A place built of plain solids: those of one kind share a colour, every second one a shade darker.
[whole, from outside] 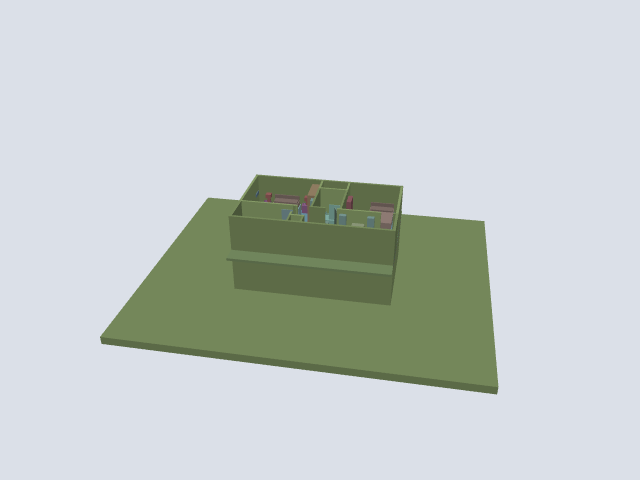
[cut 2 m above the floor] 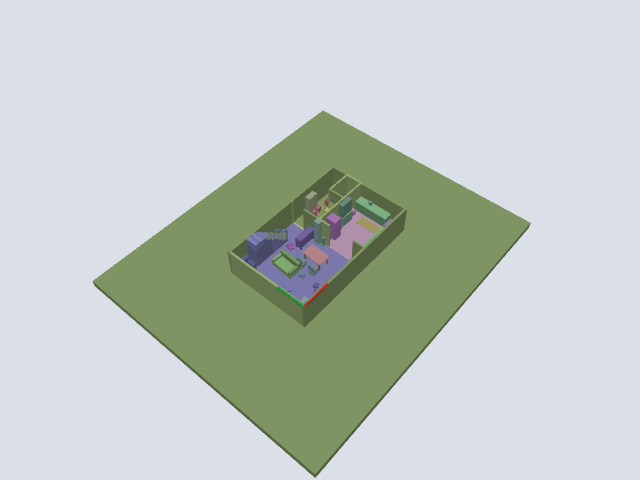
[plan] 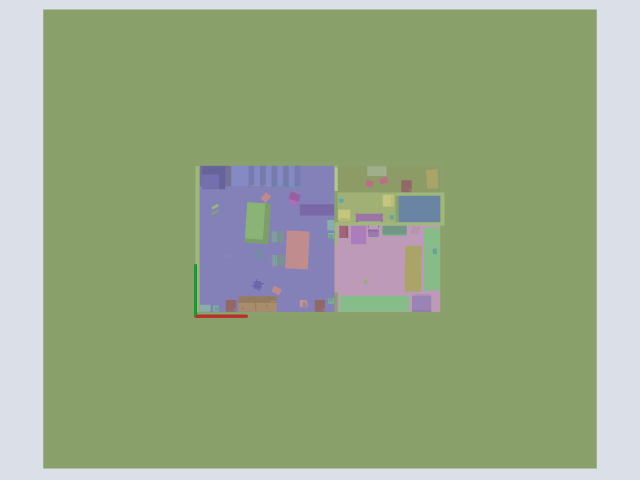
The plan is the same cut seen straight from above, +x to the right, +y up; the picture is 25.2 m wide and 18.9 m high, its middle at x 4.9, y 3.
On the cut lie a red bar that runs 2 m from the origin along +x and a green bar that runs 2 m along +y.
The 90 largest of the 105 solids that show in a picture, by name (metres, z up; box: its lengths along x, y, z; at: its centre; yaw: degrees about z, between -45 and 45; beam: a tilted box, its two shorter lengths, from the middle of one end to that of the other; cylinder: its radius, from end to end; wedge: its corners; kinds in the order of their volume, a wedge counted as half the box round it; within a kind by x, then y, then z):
{
 "under_1": {"box": [21.8, 18.08, 0.5], "at": [4.9, 3.04, -0.33]},
 "wall_1": {"box": [0.16, 3.73, 2.3], "at": [0.08, 2.02, 3.92]},
 "wall_2": {"box": [0.16, 5.76, 2.77], "at": [0.08, 3.04, 1.09]},
 "wall_3": {"box": [0.16, 1.9, 2.3], "at": [0.08, 4.97, 3.92]},
 "wall_4": {"box": [2.66, 0.13, 2.3], "at": [2.36, 3.96, 3.92]},
 "wall_5": {"box": [0.13, 2.58, 2.3], "at": [3.48, 2.6, 3.92]},
 "wall_6": {"box": [1.91, 0.13, 2.3], "at": [4.37, 1.25, 3.92]},
 "wall_7": {"box": [9.8, 0.16, 5.37], "at": [4.9, 0.08, 2.39]},
 "wall_8": {"box": [0.98, 0.13, 2.3], "at": [4.9, 3.96, 3.92]},
 "wall_9": {"box": [9.8, 0.16, 5.37], "at": [4.9, 6.0, 2.39]},
 "wall_10": {"box": [0.13, 2.58, 2.3], "at": [5.26, 2.6, 3.92]},
 "wall_11": {"box": [0.13, 0.77, 2.77], "at": [5.54, 0.55, 1.09]},
 "wall_12": {"box": [0.13, 0.77, 2.77], "at": [5.54, 3.19, 1.09]},
 "wall_13": {"box": [0.13, 1.23, 2.77], "at": [5.54, 4.32, 1.09]},
 "wall_14": {"box": [0.13, 0.06, 2.77], "at": [5.54, 5.89, 1.09]},
 "wall_15": {"box": [0.93, 0.13, 2.3], "at": [5.91, 5.18, 3.92]},
 "wall_16": {"box": [4.33, 0.13, 2.77], "at": [7.63, 3.63, 1.09]},
 "wall_17": {"box": [0.13, 1.04, 2.77], "at": [7.93, 4.22, 1.09]},
 "wall_18": {"box": [3.69, 0.13, 2.3], "at": [7.96, 3.96, 3.92]},
 "wall_19": {"box": [1.93, 0.13, 2.77], "at": [8.84, 4.8, 1.09]},
 "wall_20": {"box": [0.16, 3.41, 2.77], "at": [9.72, 1.86, 1.09]},
 "wall_21": {"box": [0.16, 3.73, 2.3], "at": [9.72, 2.02, 3.92]},
 "wall_22": {"box": [0.16, 1.04, 2.77], "at": [9.72, 4.22, 1.09]},
 "wall_23": {"box": [0.16, 1.9, 2.3], "at": [9.72, 4.97, 3.92]},
 "wall_24": {"box": [0.16, 1.05, 2.77], "at": [9.72, 5.39, 1.09]},
 "stair_1": {"box": [0.23, 0.8, 2.86], "at": [1.52, 5.52, 1.13]},
 "stair_2": {"box": [0.45, 0.8, 2.65], "at": [1.64, 5.52, 1.02]},
 "stair_3": {"box": [0.68, 0.8, 2.43], "at": [1.75, 5.52, 0.92]},
 "stair_4": {"box": [0.9, 0.8, 2.22], "at": [1.86, 5.52, 0.81]},
 "stair_5": {"box": [1.13, 0.8, 2.01], "at": [1.98, 5.52, 0.7]},
 "stair_6": {"box": [1.36, 0.8, 1.79], "at": [2.09, 5.52, 0.6]},
 "stair_7": {"box": [1.58, 0.8, 1.58], "at": [2.2, 5.52, 0.49]},
 "stair_8": {"box": [1.81, 0.8, 1.37], "at": [2.31, 5.52, 0.38]},
 "stair_9": {"box": [2.03, 0.8, 1.15], "at": [2.43, 5.52, 0.28]},
 "stair_10": {"box": [2.26, 0.8, 0.94], "at": [2.54, 5.52, 0.17]},
 "stair_11": {"box": [2.49, 0.8, 0.73], "at": [2.65, 5.52, 0.06]},
 "stair_12": {"box": [2.71, 0.8, 0.51], "at": [2.77, 5.52, -0.04]},
 "floor_living_1": {"box": [1.25, 0.8, 0.5], "at": [0.79, 5.52, -0.25]},
 "floor_living_2": {"box": [5.31, 4.96, 0.5], "at": [2.81, 2.64, -0.25]},
 "floor_living_3": {"box": [1.35, 0.8, 0.5], "at": [4.8, 5.52, -0.25]},
 "floor_kitchen_1": {"box": [4.04, 3.41, 0.5], "at": [7.62, 1.86, -0.25]},
 "floor_hall_1": {"box": [2.27, 1.17, 0.5], "at": [6.74, 4.29, -0.25]},
 "floor_hall_2": {"box": [4.04, 1.05, 0.5], "at": [7.62, 5.39, -0.25]},
 "fixture_wardrobe_bedroom_1": {"box": [0.56, 1.74, 2.2], "at": [5.6, 1.33, 3.82]},
 "double_bed_1": {"box": [1.52, 0.07, 1.05], "at": [1.26, 0.2, 3.3]},
 "double_bed_2": {"box": [1.45, 0.55, 0.2], "at": [1.26, 0.49, 3.47]},
 "double_bed_3": {"box": [1.55, 2.11, 0.4], "at": [1.26, 1.22, 3.27]},
 "double_bed_4": {"box": [1.67, 0.07, 1.05], "at": [7.68, 0.2, 3.3]},
 "double_bed_5": {"box": [1.6, 0.55, 0.2], "at": [7.68, 0.49, 3.47]},
 "upper_floor_next_1": {"box": [9.8, 1.0, 0.16], "at": [4.9, 6.58, 2.69]},
 "counter_run_1": {"box": [2.73, 0.64, 0.038], "at": [7.05, 0.49, 0.9]},
 "counter_run_2": {"box": [0.64, 1.71, 0.038], "at": [9.31, 1.86, 0.9]},
 "counter_run_3": {"box": [0.61, 1.71, 0.78], "at": [9.32, 1.86, 0.49]},
 "counter_run_4": {"box": [0.61, 0.76, 0.78], "at": [9.32, 3.1, 0.49]},
 "billy_1": {"box": [0.42, 0.28, 2.02], "at": [0.38, 0.31, 1.01]},
 "billy_2": {"box": [0.42, 0.28, 2.02], "at": [1.6, 4.17, 3.78]},
 "billy_3": {"box": [0.42, 0.28, 2.02], "at": [3.3, 4.17, 3.78]},
 "billy_4": {"box": [0.28, 0.42, 2.02], "at": [5.32, 3.58, 1.01]},
 "floor_store_1": {"box": [1.64, 1.04, 0.5], "at": [8.82, 4.22, -0.25]},
 "piano_upright_1": {"box": [1.5, 0.36, 1.22], "at": [2.44, 0.35, 0.61]},
 "piano_upright_2": {"box": [1.5, 0.26, 0.19], "at": [2.44, 0.66, 0.68]},
 "fridge_flat_1": {"box": [0.6, 0.73, 1.66], "at": [6.42, 3.19, 0.83]},
 "sofa_1": {"box": [0.92, 0.17, 0.18], "at": [2.39, 2.95, 0.54], "yaw": -3.7},
 "sofa_2": {"box": [0.93, 1.6, 0.34], "at": [2.45, 3.66, 0.28], "yaw": -3.7},
 "sofa_3": {"box": [0.92, 0.17, 0.18], "at": [2.49, 4.38, 0.54], "yaw": -3.7},
 "sofa_4": {"box": [0.23, 1.6, 0.39], "at": [2.81, 3.64, 0.65], "yaw": -3.7},
 "china_cabinet_1": {"box": [0.95, 0.4, 0.83], "at": [7.84, 3.36, 0.41]},
 "china_cabinet_2": {"box": [0.95, 0.33, 1.07], "at": [7.84, 3.4, 1.36]},
 "bathtub_1": {"box": [0.95, 0.04, 1.2], "at": [4.05, 1.95, 3.67]},
 "bathtub_2": {"box": [1.6, 0.76, 0.44], "at": [4.36, 1.7, 2.99]},
 "armchair_club_1": {"box": [0.24, 0.87, 0.18], "at": [0.38, 5.43, 0.51]},
 "armchair_club_2": {"box": [0.92, 0.9, 0.35], "at": [0.71, 5.44, 0.24]},
 "armchair_club_3": {"box": [0.92, 0.33, 0.38], "at": [0.71, 5.74, 0.61]},
 "armchair_club_4": {"box": [0.24, 0.87, 0.18], "at": [1.05, 5.43, 0.51]},
 "range_flat_1": {"box": [0.76, 0.65, 0.94], "at": [8.9, 0.49, 0.47]},
 "flat_shelf_1": {"box": [0.76, 0.39, 1.46], "at": [7.14, 5.71, 0.73]},
 "sideboard_1": {"box": [1.35, 0.45, 0.71], "at": [4.78, 4.18, 0.51]},
 "tall_cupboard_1": {"box": [0.3, 0.92, 0.99], "at": [3.24, 1.66, 4.16]},
 "floor_gap_kitchen_dining_1": {"box": [0.13, 1.87, 0.5], "at": [5.54, 1.86, -0.25]},
 "rug_1": {"box": [0.65, 1.8, 0.08], "at": [8.57, 1.86, -0.03], "yaw": -0.8},
 "rug_2": {"box": [0.45, 0.75, 0.08], "at": [9.32, 5.4, -0.03], "yaw": 3.3},
 "bedside_table_1": {"box": [0.48, 0.43, 0.56], "at": [6.37, 0.38, 3.05]},
 "leaf_bath_door_1": {"box": [0.05, 0.72, 2.01], "at": [3.81, 3.55, 3.78], "yaw": 20.0},
 "leaf_bedroom_door_1": {"box": [0.72, 0.05, 2.01], "at": [6.73, 4.09, 3.78], "yaw": 1.0},
 "book_pile_1": {"box": [0.28, 0.24, 0.51], "at": [6.86, 5.22, 0.25], "yaw": -14.6},
 "book_pile_2": {"box": [0.32, 0.24, 0.37], "at": [7.41, 5.34, 0.19], "yaw": 16.1},
 "floor_gap_hall_living_1": {"box": [0.13, 0.93, 0.5], "at": [5.54, 5.39, -0.25]},
 "recycling_crate_1": {"box": [0.36, 0.48, 0.28], "at": [5.83, 3.32, 0.14]},
 "dining_table_1": {"box": [0.9, 1.5, 0.031], "at": [4.01, 2.61, 0.73], "yaw": -2.6},
 "console_1": {"box": [1.05, 0.3, 0.13], "at": [6.84, 3.88, 0.71]}
}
